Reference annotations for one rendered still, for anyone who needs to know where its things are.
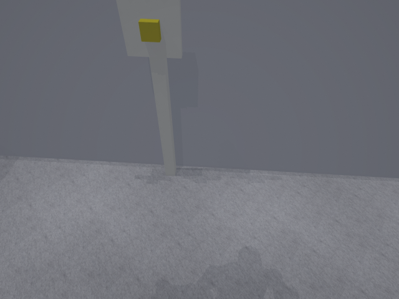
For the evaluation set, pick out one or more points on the button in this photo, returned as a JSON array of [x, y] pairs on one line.
[[150, 30]]

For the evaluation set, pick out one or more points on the panel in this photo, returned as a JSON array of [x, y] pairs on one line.
[[170, 46]]

